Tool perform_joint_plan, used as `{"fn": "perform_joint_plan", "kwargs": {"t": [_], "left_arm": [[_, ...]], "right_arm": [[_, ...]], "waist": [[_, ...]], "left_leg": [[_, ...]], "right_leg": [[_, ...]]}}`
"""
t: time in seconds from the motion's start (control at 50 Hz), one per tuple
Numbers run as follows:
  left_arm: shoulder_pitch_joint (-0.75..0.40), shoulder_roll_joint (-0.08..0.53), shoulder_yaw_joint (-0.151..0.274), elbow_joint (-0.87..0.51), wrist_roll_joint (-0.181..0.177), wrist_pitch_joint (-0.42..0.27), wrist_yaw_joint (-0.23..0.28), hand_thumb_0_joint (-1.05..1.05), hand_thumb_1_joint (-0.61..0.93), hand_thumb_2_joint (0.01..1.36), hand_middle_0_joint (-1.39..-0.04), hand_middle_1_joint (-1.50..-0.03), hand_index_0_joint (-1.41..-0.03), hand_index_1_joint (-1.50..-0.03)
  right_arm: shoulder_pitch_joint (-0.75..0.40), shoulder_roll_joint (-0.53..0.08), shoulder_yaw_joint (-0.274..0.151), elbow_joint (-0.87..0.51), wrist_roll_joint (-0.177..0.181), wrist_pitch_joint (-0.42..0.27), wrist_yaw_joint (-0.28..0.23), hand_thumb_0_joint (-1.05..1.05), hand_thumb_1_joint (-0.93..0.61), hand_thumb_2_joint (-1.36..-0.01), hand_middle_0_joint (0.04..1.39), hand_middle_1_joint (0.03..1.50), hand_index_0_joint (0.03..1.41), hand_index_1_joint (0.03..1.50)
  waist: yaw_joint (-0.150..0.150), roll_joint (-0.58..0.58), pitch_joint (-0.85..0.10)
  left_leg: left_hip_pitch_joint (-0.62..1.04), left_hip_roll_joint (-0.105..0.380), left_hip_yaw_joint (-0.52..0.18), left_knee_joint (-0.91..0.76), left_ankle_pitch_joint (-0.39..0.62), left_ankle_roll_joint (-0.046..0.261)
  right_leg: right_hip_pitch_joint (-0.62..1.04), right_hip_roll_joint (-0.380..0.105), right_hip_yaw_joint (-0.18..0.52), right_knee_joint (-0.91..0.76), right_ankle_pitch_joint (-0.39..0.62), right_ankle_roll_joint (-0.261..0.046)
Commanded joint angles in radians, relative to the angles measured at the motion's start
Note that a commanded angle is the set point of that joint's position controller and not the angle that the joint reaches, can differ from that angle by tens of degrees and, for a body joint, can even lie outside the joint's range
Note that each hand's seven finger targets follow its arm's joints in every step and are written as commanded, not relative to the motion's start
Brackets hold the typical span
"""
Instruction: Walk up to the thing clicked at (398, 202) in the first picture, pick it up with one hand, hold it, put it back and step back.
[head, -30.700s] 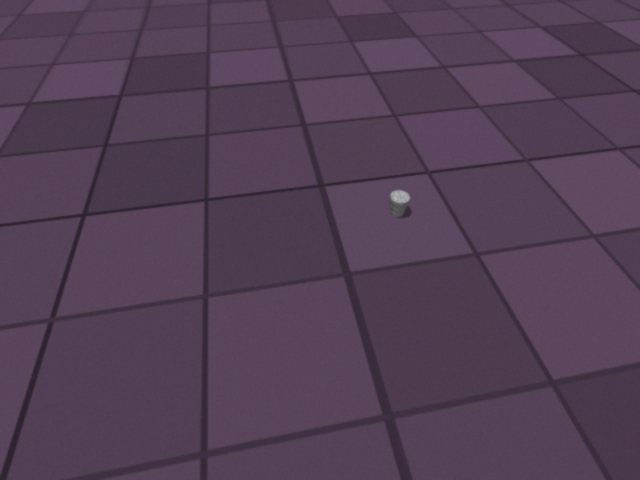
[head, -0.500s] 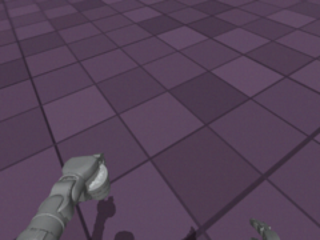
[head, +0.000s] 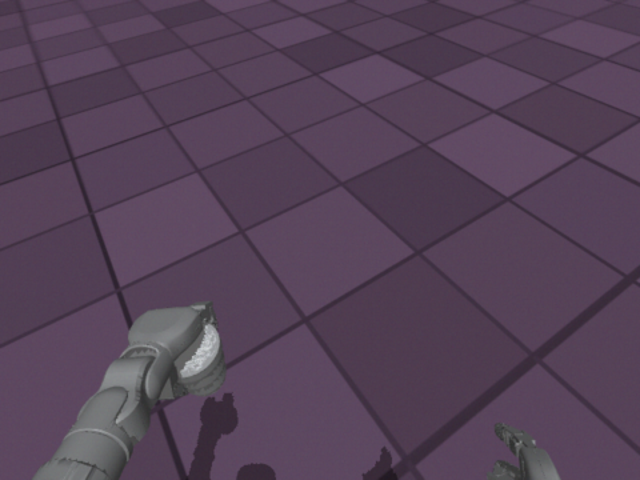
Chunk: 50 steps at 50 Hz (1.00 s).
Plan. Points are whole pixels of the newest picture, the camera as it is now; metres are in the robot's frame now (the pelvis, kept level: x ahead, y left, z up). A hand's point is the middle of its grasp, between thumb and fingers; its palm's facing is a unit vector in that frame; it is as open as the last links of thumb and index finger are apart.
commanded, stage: hold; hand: left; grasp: from above
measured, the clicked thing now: (198, 363) +0.31 +0.21 -0.07
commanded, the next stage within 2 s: crouch in 0.54 s
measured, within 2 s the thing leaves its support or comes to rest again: neither
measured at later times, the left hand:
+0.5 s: hand (176, 353) +0.30 +0.23 -0.03, palm faces -0.42 -0.06 -0.90, open 11.2 cm
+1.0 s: hand (189, 382) +0.29 +0.23 -0.11, palm faces -0.48 -0.01 -0.88, open 11.2 cm
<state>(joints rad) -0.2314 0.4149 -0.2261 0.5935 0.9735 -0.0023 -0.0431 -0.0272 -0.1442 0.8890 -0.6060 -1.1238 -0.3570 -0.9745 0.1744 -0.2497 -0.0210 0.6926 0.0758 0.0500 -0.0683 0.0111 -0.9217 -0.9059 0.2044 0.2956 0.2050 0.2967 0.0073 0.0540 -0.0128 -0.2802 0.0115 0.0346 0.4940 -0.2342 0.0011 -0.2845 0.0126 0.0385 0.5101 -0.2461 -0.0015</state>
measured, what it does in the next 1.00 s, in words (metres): stands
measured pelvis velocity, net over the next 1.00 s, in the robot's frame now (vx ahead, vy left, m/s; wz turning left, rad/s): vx -0.01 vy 0.00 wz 0.02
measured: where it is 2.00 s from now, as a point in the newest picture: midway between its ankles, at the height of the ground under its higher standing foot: outside the picture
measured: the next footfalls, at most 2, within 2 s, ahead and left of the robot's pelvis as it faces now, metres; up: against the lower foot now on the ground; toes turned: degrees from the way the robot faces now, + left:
none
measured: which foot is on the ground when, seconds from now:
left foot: down 0.00-1.00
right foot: down 0.00-1.00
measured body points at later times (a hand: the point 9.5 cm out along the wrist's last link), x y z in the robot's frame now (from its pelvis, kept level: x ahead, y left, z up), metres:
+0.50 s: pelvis +0.01 +0.00 +0.00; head +0.01 -0.02 +0.45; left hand +0.32 +0.23 +0.02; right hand +0.15 -0.25 -0.12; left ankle +0.02 +0.12 -0.74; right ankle +0.01 -0.12 -0.74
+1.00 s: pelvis -0.01 +0.00 -0.02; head +0.04 +0.00 +0.43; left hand +0.31 +0.23 -0.06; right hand +0.13 -0.26 -0.13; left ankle +0.02 +0.12 -0.74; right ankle +0.01 -0.12 -0.74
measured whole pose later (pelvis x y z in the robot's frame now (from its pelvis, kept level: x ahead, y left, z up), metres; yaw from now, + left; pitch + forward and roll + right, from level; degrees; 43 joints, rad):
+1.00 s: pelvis -0.01 +0.00 -0.02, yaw +1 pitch +8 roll +0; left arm -0.36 0.38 -0.22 0.92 1.07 -0.05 0.17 -0.03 -0.14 0.91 -0.52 -1.15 -0.33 -1.01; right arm 0.17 -0.25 -0.04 0.70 0.04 0.07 -0.04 0.01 -0.90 -0.90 0.21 0.30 0.21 0.30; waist -0.03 0.00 -0.04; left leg -0.53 0.01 0.01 0.69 -0.30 0.00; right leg -0.52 0.01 0.01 0.70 -0.31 0.00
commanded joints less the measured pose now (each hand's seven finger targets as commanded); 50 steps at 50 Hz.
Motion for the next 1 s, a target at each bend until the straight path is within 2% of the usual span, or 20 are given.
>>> {"fn": "perform_joint_plan", "kwargs": {"t": [0.0, 0.06, 0.1, 0.14, 0.16, 0.2, 0.24, 0.3, 0.34, 0.46, 0.54, 0.58, 0.62, 0.64, 0.66, 0.74, 0.82, 0.9, 0.96, 0.98], "left_arm": [[-0.321, 0.194, 0.109, -0.200, -0.003, 0.012, 0.037, 0.000, 0.341, 1.128, -0.676, -1.205, -0.717, -1.163], [-0.319, 0.193, 0.107, -0.180, -0.005, 0.012, 0.032, 0.000, 0.333, 1.117, -0.675, -1.201, -0.715, -1.160], [-0.314, 0.219, 0.132, -0.194, -0.002, 0.007, 0.031, 0.000, 0.318, 1.100, -0.660, -1.180, -0.701, -1.140], [-0.308, 0.187, 0.103, -0.204, 0.000, 0.005, 0.029, 0.000, 0.333, 1.108, -0.670, -1.200, -0.713, -1.157], [-0.328, 0.223, 0.135, -0.214, 0.001, 0.003, 0.034, 0.000, 0.338, 1.115, -0.679, -1.183, -0.718, -1.144], [-0.371, 0.211, 0.118, -0.222, 0.002, -0.003, 0.037, 0.000, 0.344, 1.125, -0.690, -1.186, -0.727, -1.148], [-0.371, 0.236, 0.142, -0.196, 0.007, -0.005, 0.047, 0.000, 0.330, 1.127, -0.686, -1.177, -0.721, -1.143], [-0.379, 0.228, 0.139, -0.194, 0.005, -0.008, 0.057, 0.000, 0.337, 1.106, -0.675, -1.197, -0.720, -1.152], [-0.372, 0.192, 0.112, -0.191, 0.001, -0.003, 0.058, 0.000, 0.342, 1.102, -0.673, -1.204, -0.722, -1.156], [-0.255, 0.186, 0.110, -0.145, -0.004, 0.013, 0.037, 0.000, 0.354, 1.117, -0.707, -1.179, -0.744, -1.143], [-0.316, 0.206, 0.106, -0.182, 0.000, 0.001, 0.020, 0.000, 0.343, 1.101, -0.702, -1.146, -0.734, -1.115], [-0.355, 0.229, 0.131, -0.218, -0.002, -0.009, 0.026, 0.000, 0.338, 1.115, -0.696, -1.162, -0.730, -1.129], [-0.334, 0.213, 0.128, -0.203, -0.008, -0.013, 0.033, 0.000, 0.404, 1.031, -0.699, -1.234, -0.771, -1.161], [-0.348, 0.210, 0.129, -0.216, -0.006, -0.016, 0.038, 0.000, 0.324, 1.002, -0.619, -1.188, -0.691, -1.120], [-0.336, 0.206, 0.129, -0.201, -0.002, -0.017, 0.046, 0.000, 0.252, 1.070, -0.590, -1.170, -0.634, -1.126], [-0.331, 0.184, 0.116, -0.117, 0.030, -0.023, 0.089, 0.000, 0.116, 1.067, -0.510, -1.152, -0.546, -1.117], [-0.317, 0.128, 0.093, 0.029, 0.050, -0.028, 0.165, 0.000, 0.080, 1.059, -0.490, -1.137, -0.522, -1.106], [-0.428, 0.137, 0.086, 0.145, 0.088, -0.035, 0.242, 0.000, 0.104, 1.033, -0.496, -1.158, -0.538, -1.117], [-0.528, 0.148, 0.093, 0.217, 0.121, -0.063, 0.295, 0.000, 0.136, 1.048, -0.523, -1.181, -0.566, -1.138], [-0.519, 0.120, 0.081, 0.280, 0.135, -0.070, 0.313, 0.000, 0.133, 1.068, -0.526, -1.183, -0.567, -1.143]], "right_arm": [[-0.082, -0.127, -0.040, -0.137, 0.000, -0.043, -0.006, 0.000, -0.911, -0.904, 0.199, 0.300, 0.199, 0.300], [-0.086, -0.123, -0.037, -0.138, 0.002, -0.040, -0.006, 0.000, -0.914, -0.905, 0.199, 0.300, 0.199, 0.300], [-0.087, -0.125, -0.038, -0.141, 0.001, -0.037, -0.007, 0.000, -0.910, -0.904, 0.199, 0.300, 0.199, 0.300], [-0.090, -0.123, -0.039, -0.143, 0.001, -0.036, -0.005, 0.000, -0.912, -0.904, 0.199, 0.300, 0.199, 0.300], [-0.088, -0.127, -0.042, -0.142, 0.001, -0.034, -0.007, 0.000, -0.911, -0.904, 0.199, 0.300, 0.200, 0.300], [-0.075, -0.125, -0.042, -0.134, 0.000, -0.033, -0.007, 0.000, -0.912, -0.904, 0.199, 0.300, 0.199, 0.300], [-0.073, -0.127, -0.042, -0.126, -0.002, -0.031, -0.009, 0.000, -0.910, -0.904, 0.199, 0.300, 0.199, 0.300], [-0.059, -0.130, -0.047, -0.122, -0.001, -0.030, -0.009, 0.000, -0.909, -0.903, 0.199, 0.300, 0.200, 0.300], [-0.064, -0.128, -0.051, -0.123, -0.001, -0.031, -0.007, 0.000, -0.910, -0.903, 0.199, 0.300, 0.200, 0.300], [-0.086, -0.126, -0.048, -0.144, 0.001, -0.024, -0.002, 0.000, -0.911, -0.905, 0.199, 0.300, 0.199, 0.300], [-0.080, -0.130, -0.045, -0.151, 0.001, -0.018, -0.004, 0.000, -0.914, -0.906, 0.199, 0.300, 0.199, 0.300], [-0.075, -0.130, -0.045, -0.153, 0.001, -0.018, -0.005, 0.000, -0.913, -0.905, 0.199, 0.300, 0.199, 0.300], [-0.079, -0.128, -0.042, -0.155, 0.000, -0.019, -0.007, 0.000, -0.931, -0.917, 0.200, 0.301, 0.200, 0.301], [-0.080, -0.128, -0.042, -0.156, -0.001, -0.020, -0.006, 0.000, -0.889, -0.899, 0.201, 0.301, 0.201, 0.301], [-0.082, -0.127, -0.042, -0.154, -0.001, -0.021, -0.007, 0.000, -0.892, -0.901, 0.200, 0.301, 0.201, 0.301], [-0.056, -0.131, -0.047, -0.129, -0.007, -0.015, -0.006, 0.000, -0.894, -0.901, 0.200, 0.301, 0.201, 0.301], [-0.036, -0.131, -0.053, -0.112, -0.016, -0.007, 0.004, 0.000, -0.893, -0.901, 0.200, 0.300, 0.200, 0.300], [-0.002, -0.143, -0.064, -0.080, -0.033, -0.006, 0.020, 0.000, -0.898, -0.901, 0.199, 0.300, 0.200, 0.300], [0.037, -0.153, -0.076, -0.057, -0.050, -0.017, 0.031, 0.000, -0.904, -0.902, 0.199, 0.300, 0.199, 0.300], [0.046, -0.149, -0.077, -0.060, -0.055, -0.022, 0.036, 0.000, -0.903, -0.901, 0.199, 0.300, 0.199, 0.300]], "waist": [[-0.005, -0.050, -0.252], [-0.002, -0.058, -0.226], [0.006, -0.040, -0.235], [0.000, -0.021, -0.243], [0.008, -0.010, -0.257], [-0.009, -0.023, -0.268], [-0.005, -0.016, -0.276], [-0.001, -0.012, -0.295], [-0.004, -0.023, -0.292], [0.019, -0.048, -0.211], [0.001, -0.049, -0.217], [0.007, -0.019, -0.246], [0.005, -0.029, -0.231], [0.001, -0.030, -0.240], [0.002, -0.031, -0.237], [-0.024, -0.061, -0.221], [-0.034, -0.114, -0.174], [-0.063, -0.071, -0.218], [-0.086, -0.055, -0.312], [-0.093, -0.067, -0.317]], "left_leg": [[0.142, -0.027, -0.002, -0.047, 0.192, 0.022], [0.131, -0.028, -0.001, -0.054, 0.179, 0.021], [0.134, -0.029, 0.001, -0.054, 0.182, 0.021], [0.150, -0.029, 0.000, -0.059, 0.198, 0.018], [0.154, -0.028, -0.001, -0.055, 0.211, 0.017], [0.159, -0.026, -0.003, -0.048, 0.231, 0.020], [0.166, -0.027, -0.002, -0.046, 0.248, 0.021], [0.178, -0.026, 0.000, -0.044, 0.280, 0.021], [0.182, -0.026, -0.001, -0.043, 0.289, 0.021], [0.135, -0.029, -0.003, -0.067, 0.222, 0.018], [0.147, -0.023, -0.008, -0.068, 0.216, 0.021], [0.157, -0.028, -0.003, -0.067, 0.213, 0.020], [0.152, -0.029, -0.005, -0.069, 0.203, 0.020], [0.157, -0.027, -0.006, -0.068, 0.193, 0.020], [0.154, -0.029, -0.005, -0.068, 0.191, 0.020], [0.142, -0.025, -0.005, -0.050, 0.210, 0.020], [0.053, -0.035, -0.005, 0.002, 0.171, 0.018], [-0.060, -0.033, -0.004, 0.129, 0.125, 0.011], [-0.207, -0.034, -0.006, 0.303, 0.102, 0.008], [-0.287, -0.035, -0.010, 0.363, 0.076, 0.007]], "right_leg": [[0.056, 0.017, -0.008, -0.092, 0.177, -0.004], [0.048, 0.016, -0.010, -0.099, 0.165, -0.003], [0.048, 0.017, -0.010, -0.099, 0.162, -0.005], [0.054, 0.016, -0.009, -0.091, 0.177, -0.010], [0.062, 0.017, -0.010, -0.091, 0.185, -0.010], [0.062, 0.019, -0.012, -0.084, 0.212, -0.007], [0.072, 0.018, -0.012, -0.085, 0.229, -0.007], [0.083, 0.019, -0.013, -0.082, 0.263, -0.007], [0.081, 0.020, -0.017, -0.081, 0.274, -0.006], [0.078, 0.014, -0.020, -0.108, 0.199, -0.009], [0.067, 0.017, -0.019, -0.104, 0.196, -0.009], [0.074, 0.014, -0.012, -0.106, 0.192, -0.011], [0.067, 0.016, -0.014, -0.109, 0.180, -0.010], [0.068, 0.016, -0.014, -0.108, 0.168, -0.011], [0.065, 0.015, -0.013, -0.108, 0.167, -0.011], [0.037, 0.016, -0.016, -0.090, 0.191, -0.010], [-0.032, 0.008, -0.020, -0.055, 0.166, -0.004], [-0.171, 0.011, -0.024, 0.059, 0.123, -0.010], [-0.323, 0.010, -0.021, 0.219, 0.109, -0.011], [-0.379, 0.010, -0.024, 0.275, 0.086, -0.013]]}}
